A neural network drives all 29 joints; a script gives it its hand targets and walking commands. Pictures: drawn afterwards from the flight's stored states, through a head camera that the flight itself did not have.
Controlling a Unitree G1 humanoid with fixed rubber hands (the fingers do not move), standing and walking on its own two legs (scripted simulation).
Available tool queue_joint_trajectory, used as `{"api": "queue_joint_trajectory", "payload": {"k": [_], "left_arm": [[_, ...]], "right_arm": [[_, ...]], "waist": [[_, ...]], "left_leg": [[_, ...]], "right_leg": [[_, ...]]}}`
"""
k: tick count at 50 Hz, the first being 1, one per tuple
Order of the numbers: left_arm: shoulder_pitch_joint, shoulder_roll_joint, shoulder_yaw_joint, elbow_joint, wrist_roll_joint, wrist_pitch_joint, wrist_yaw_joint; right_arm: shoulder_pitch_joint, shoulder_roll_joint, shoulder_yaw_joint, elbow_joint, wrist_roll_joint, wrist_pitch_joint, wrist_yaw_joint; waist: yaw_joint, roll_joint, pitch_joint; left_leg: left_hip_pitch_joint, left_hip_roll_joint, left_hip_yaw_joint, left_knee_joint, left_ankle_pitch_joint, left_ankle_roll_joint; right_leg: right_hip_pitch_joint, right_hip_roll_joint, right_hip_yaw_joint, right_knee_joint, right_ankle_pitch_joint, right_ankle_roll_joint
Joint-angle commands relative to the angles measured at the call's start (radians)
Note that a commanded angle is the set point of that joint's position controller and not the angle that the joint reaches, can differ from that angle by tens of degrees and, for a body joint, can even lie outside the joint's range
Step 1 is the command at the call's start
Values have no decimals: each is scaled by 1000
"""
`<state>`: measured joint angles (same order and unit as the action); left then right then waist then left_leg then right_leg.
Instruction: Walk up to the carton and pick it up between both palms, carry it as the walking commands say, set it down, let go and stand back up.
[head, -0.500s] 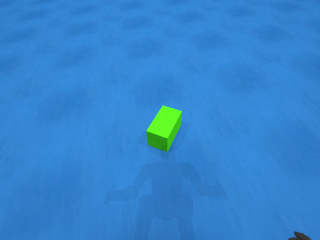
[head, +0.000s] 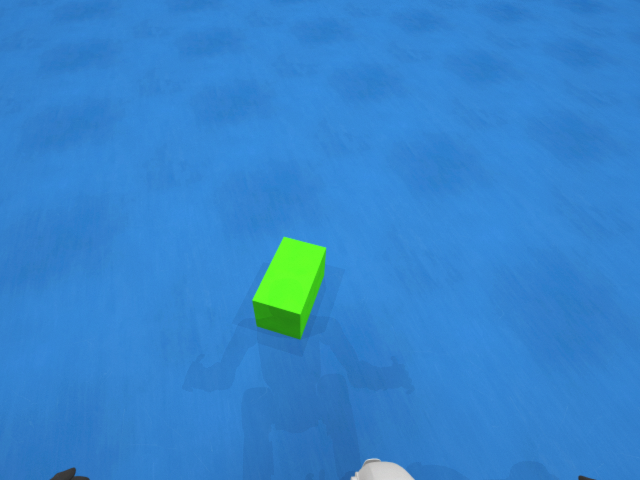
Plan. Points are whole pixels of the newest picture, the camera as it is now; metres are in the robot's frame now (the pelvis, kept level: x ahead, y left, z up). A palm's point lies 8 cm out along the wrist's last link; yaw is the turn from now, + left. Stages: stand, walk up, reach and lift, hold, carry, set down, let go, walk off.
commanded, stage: walk up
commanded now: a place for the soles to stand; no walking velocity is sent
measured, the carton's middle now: (291, 286) +0.84 +0.01 -0.68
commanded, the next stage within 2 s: none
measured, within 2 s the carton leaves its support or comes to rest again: neither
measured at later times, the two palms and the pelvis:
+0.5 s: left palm (28, 447) +0.22 +0.36 -0.09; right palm (520, 363) +0.27 -0.32 -0.07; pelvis +0.17 +0.02 -0.02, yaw +0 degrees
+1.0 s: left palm (73, 355) +0.35 +0.35 -0.10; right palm (482, 329) +0.35 -0.30 -0.11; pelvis +0.25 +0.02 -0.02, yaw +1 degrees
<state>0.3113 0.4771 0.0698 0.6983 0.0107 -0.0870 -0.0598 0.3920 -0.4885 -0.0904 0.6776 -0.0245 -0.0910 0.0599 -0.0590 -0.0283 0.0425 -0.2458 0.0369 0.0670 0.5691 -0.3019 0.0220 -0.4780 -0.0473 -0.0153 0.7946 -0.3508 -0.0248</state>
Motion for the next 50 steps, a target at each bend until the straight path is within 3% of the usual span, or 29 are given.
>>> {"api": "queue_joint_trajectory", "payload": {"k": [1, 3, 4, 5, 6, 7, 8, 12, 16, 19, 20, 21, 22, 23, 26, 30, 32, 33, 34, 35, 36, 37, 41, 43, 44, 45, 46, 48, 50], "left_arm": [[21, 131, 53, -54, 0, -18, -3], [83, 150, 69, -34, 4, -24, 8], [165, 183, 83, -21, 5, -29, 21], [234, 298, 112, -34, 12, -40, 34], [211, 316, 113, -52, 5, -43, 37], [165, 297, 105, -57, -5, -42, 42], [127, 273, 95, -64, -11, -39, 46], [99, 235, 73, -79, -2, -38, 38], [66, 257, 63, -97, -4, -31, 30], [58, 193, 28, -103, 3, -16, 30], [64, 132, 8, -114, -5, -18, 34], [54, 133, 9, -125, -9, -18, 48], [53, 204, 25, -98, 2, -14, 59], [80, 211, 34, -68, -5, -15, 54], [134, 186, 44, -23, -3, -16, 31], [128, 127, 35, -10, -2, -12, 34], [151, 123, 41, 4, 7, -15, 50], [167, 149, 49, 1, 12, -17, 59], [179, 226, 64, -10, 22, -23, 69], [151, 285, 72, -30, 15, -26, 68], [131, 283, 69, -27, 6, -23, 67], [93, 271, 60, -29, 0, -18, 73], [-22, 215, 26, -29, -1, 4, 67], [-33, 179, 5, -17, -14, 15, 62], [-29, 142, -7, -21, -19, 20, 63], [-32, 120, -10, -12, -25, 28, 68], [-42, 145, 3, 16, -21, 34, 74], [-37, 143, 7, 59, -12, 26, 72], [-85, 182, 6, 81, -8, 15, 68]], "right_arm": [[-41, -217, -57, -80, 10, -6, -1], [-22, -171, -38, -88, 15, 5, -2], [-11, -128, -21, -97, 11, 6, -9], [-16, -90, -6, -125, 14, 2, -11], [-23, -156, -17, -104, 11, 12, -26], [-20, -195, -27, -81, 18, 15, -30], [5, -192, -27, -64, 17, 12, -30], [24, -141, -26, -28, 5, 15, -3], [-31, -127, -33, -33, 6, 16, 14], [68, -166, -61, 0, -2, 3, 9], [142, -231, -82, 0, -10, -6, -2], [156, -313, -98, -30, -7, -11, -8], [87, -292, -91, -43, 18, -10, -11], [42, -257, -75, -46, 22, -7, -16], [-9, -222, -62, -50, 5, 2, -18], [-70, -200, -44, -57, 7, 11, -20], [-85, -165, -25, -58, 16, 27, -24], [-64, -122, -8, -56, 18, 32, -31], [-53, -68, 12, -67, 22, 33, -35], [-44, -105, 4, -60, 17, 46, -50], [-49, -168, -12, -37, 20, 53, -60], [-24, -166, -14, -21, 21, 52, -63], [29, -127, -9, 64, 20, 38, -61], [19, -129, -10, 86, 3, 31, -66], [1, -169, -16, 81, -7, 25, -71], [-87, -226, -17, 60, 4, 19, -67], [-126, -217, -13, 63, 13, 21, -61], [-198, -181, 6, 84, 19, 33, -60], [-197, -139, 22, 117, 26, 39, -61]], "waist": [[41, 198, 5], [85, 104, -30], [136, -8, -58], [177, -240, -114], [158, -109, -80], [128, -13, -25], [105, -10, 1], [78, -140, -3], [62, -161, -9], [-15, -25, -29], [-70, 194, -44], [-75, 296, -39], [-33, 109, -16], [4, 85, 9], [22, 202, 42], [60, 212, 10], [94, 157, -38], [111, 82, -52], [120, -126, -57], [107, -141, -66], [100, -52, -47], [78, -59, -29], [38, -148, -65], [25, -114, -72], [36, -8, -76], [67, 133, -60], [76, 98, -49], [101, 69, -39], [68, 28, -31]], "left_leg": [[-114, 188, -200, -194, -37, 190], [-236, 147, -147, -33, -98, 144], [-348, 105, -105, 157, -96, 110], [-549, -12, -12, 508, -188, 37], [-597, -6, -134, 624, -241, 32], [-581, 43, -185, 627, -188, 30], [-561, 68, -176, 585, -156, 26], [-345, 54, -64, 360, -102, -3], [-114, 13, 14, 166, 10, 4], [206, -48, 12, 20, -32, 38], [304, 123, -304, -150, -276, 108], [275, 395, -770, -349, -477, 249], [172, 416, -736, -315, -438, 288], [104, 363, -629, -285, -370, 278], [-54, 227, -320, -241, -150, 232], [-179, 198, -197, -128, 137, 212], [-245, 159, -146, 21, 149, 154], [-289, 124, -115, 136, 70, 110], [-402, 25, -35, 369, -64, 43], [-425, -12, -60, 469, -320, 26], [-393, 8, -131, 536, -315, 24], [-389, 27, -128, 524, -285, 21], [-118, -10, -28, 248, -143, 16], [12, -31, -32, 82, 12, 41], [19, 68, -186, 11, 84, 72], [-74, 235, -454, -85, 71, 152], [-118, 255, -437, -74, 112, 191], [-189, 169, -295, -11, 85, 120], [-151, 55, -168, 62, 55, 40]], "right_leg": [[136, 38, -63, -156, 84, -13], [358, 77, -69, -230, 102, -33], [503, 30, 40, -280, 0, -68], [588, -295, 581, -456, -306, -195], [517, -395, 751, -520, -358, -275], [459, -374, 651, -486, -254, -297], [403, -334, 542, -459, -135, -284], [224, -225, 256, -402, 238, -247], [77, -186, 173, -391, 91, -206], [-134, -111, 92, -177, -129, -137], [-279, -22, -9, 139, -96, -75], [-419, 68, -25, 354, -214, -30], [-372, -8, 99, 416, -143, -22], [-317, -32, 88, 390, -102, -11], [-128, -40, 14, 170, -85, 1], [99, 26, -59, -39, 34, -13], [260, 83, -78, -151, 95, -35], [329, 50, -2, -218, 85, -56], [350, -173, 346, -347, 38, -124], [271, -370, 623, -444, -29, -248], [254, -358, 592, -405, 39, -294], [231, -326, 509, -366, 119, -289], [85, -189, 217, -230, 437, -197], [2, -146, 159, -141, 330, -132], [-36, -104, 119, -53, 229, -87], [-27, 13, 16, 43, 28, -21], [53, 20, 8, 17, -111, -17], [166, 4, 46, -119, 1, -34], [131, -91, 192, -212, 119, -84]]}}
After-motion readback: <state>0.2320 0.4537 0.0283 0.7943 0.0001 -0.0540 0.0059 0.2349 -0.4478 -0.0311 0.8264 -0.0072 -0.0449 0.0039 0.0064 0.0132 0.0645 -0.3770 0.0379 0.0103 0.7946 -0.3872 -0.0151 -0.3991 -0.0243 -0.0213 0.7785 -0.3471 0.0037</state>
